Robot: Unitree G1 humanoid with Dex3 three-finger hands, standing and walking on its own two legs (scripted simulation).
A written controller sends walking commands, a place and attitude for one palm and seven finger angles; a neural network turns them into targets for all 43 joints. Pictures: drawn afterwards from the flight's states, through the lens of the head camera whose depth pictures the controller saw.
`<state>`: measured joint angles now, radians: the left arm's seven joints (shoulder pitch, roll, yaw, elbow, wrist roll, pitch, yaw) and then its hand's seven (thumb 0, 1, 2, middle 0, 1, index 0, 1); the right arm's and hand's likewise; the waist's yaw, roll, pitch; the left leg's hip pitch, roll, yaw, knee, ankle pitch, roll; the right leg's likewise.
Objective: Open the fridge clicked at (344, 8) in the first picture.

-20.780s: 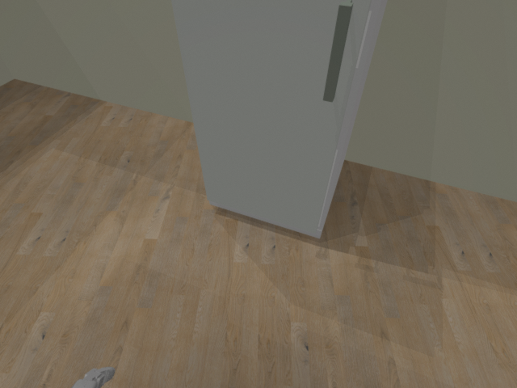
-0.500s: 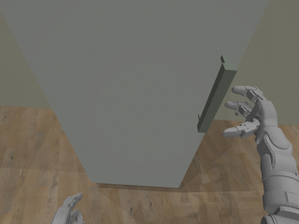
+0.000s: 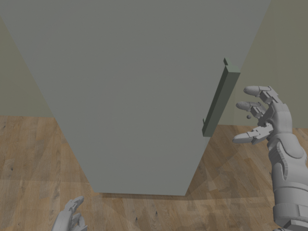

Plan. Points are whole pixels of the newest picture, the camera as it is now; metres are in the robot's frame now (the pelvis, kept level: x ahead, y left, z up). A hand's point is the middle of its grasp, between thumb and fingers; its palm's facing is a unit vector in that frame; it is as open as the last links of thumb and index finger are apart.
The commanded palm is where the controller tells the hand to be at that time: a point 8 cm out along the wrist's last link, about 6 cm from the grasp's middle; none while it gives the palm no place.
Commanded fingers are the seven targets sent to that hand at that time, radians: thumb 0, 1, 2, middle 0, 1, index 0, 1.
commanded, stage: move the hooked fingers beside the handle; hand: right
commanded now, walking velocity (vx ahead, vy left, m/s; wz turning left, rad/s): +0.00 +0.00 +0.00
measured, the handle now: (215, 101) +0.43 -0.13 +0.13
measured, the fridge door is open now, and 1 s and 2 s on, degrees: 0 0 0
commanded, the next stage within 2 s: feel for the door with the fingertips in 0.90 s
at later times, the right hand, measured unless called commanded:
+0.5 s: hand (249, 115) +0.37 -0.20 +0.15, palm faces -0.01 +1.00 -0.03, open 14.0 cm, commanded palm +0.35 -0.24 +0.14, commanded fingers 0.00 0.50 -0.30 0.30 1.20 0.30 1.20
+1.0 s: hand (243, 118) +0.38 -0.20 +0.13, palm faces -0.02 +1.00 -0.01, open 14.0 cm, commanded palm +0.35 -0.24 +0.14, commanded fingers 0.00 0.50 -0.30 0.30 1.20 0.30 1.20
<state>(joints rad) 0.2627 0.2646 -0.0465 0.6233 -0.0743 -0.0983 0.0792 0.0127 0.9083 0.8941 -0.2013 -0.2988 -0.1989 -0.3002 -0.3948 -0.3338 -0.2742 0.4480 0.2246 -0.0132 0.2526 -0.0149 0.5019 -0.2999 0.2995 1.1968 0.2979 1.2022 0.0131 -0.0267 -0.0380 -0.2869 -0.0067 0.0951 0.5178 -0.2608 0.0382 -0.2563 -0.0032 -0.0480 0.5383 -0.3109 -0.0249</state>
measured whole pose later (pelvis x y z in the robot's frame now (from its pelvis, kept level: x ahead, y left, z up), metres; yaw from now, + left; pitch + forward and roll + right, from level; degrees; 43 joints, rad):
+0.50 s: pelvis +0.00 +0.00 +0.00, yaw +0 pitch +2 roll +0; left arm 0.28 0.27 -0.05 0.63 -0.08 -0.09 0.08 0.01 0.91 0.89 -0.20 -0.30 -0.20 -0.30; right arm -0.43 -0.35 -0.25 0.47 0.23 0.02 0.25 -0.01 0.50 -0.30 0.30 1.20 0.30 1.20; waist 0.01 -0.04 -0.03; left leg -0.29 0.00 0.09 0.51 -0.25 0.03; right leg -0.26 0.00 -0.05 0.53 -0.30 -0.03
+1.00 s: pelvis +0.00 -0.01 +0.00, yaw +0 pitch +2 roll +0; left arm 0.28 0.27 -0.04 0.62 -0.08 -0.08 0.07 0.01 0.91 0.89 -0.20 -0.30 -0.20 -0.30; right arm -0.41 -0.33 -0.24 0.49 0.22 0.04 0.26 -0.01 0.50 -0.30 0.30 1.20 0.30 1.20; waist 0.02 -0.04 -0.04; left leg -0.30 0.00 0.09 0.51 -0.26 0.03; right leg -0.26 0.00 -0.05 0.53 -0.31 -0.03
